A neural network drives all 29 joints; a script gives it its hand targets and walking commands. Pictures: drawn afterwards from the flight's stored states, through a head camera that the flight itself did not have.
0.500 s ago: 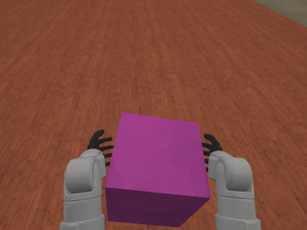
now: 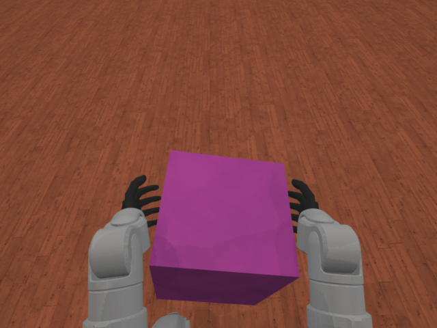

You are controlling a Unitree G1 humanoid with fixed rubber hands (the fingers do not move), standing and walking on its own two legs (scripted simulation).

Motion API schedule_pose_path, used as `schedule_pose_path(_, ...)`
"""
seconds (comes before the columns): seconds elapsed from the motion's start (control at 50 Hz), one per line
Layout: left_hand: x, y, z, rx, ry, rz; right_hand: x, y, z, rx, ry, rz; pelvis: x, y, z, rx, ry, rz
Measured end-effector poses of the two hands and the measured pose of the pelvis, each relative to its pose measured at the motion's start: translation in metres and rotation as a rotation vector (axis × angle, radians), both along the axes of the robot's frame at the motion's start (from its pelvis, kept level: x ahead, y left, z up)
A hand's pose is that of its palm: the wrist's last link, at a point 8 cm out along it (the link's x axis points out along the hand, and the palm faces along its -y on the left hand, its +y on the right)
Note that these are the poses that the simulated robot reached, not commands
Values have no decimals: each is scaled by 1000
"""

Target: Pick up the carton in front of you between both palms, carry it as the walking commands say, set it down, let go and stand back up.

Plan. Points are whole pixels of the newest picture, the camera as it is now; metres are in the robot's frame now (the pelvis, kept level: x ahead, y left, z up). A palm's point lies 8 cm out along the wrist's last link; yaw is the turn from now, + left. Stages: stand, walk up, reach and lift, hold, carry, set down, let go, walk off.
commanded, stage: carry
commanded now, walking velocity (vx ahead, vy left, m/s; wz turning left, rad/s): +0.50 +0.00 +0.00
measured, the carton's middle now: (216, 235) +0.29 +0.02 -0.01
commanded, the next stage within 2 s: none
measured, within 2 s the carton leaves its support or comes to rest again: neither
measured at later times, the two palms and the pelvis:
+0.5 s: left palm (163, 124) +0.58 +0.15 +0.04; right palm (278, 124) +0.56 -0.14 +0.04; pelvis +0.28 +0.02 -0.01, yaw -3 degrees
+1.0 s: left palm (175, 88) +0.68 +0.12 +0.08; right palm (285, 87) +0.67 -0.17 +0.07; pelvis +0.39 -0.02 -0.02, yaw -1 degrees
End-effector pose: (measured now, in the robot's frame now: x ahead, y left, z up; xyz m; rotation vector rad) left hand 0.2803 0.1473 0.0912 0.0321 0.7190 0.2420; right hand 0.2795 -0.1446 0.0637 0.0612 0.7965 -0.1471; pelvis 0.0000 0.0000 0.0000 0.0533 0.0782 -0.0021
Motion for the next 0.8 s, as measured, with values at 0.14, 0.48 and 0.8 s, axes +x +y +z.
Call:
schedule_pose_path(0.14, 101, -7, 16, -15, -64, -44, 87, -7, 16, -12, -64, -44, 97, 5, -6, -8, -7, -19)
schedule_pose_path(0.48, 295, 3, -54, -74, 82, -74, 274, 2, -30, -76, 80, -71, 277, 19, -15, -38, 8, -50)
schedule_pose_path(0.8, 385, -29, 4, -35, -77, -58, 370, -29, 13, -27, -81, -62, 376, -16, -16, -38, -4, -14)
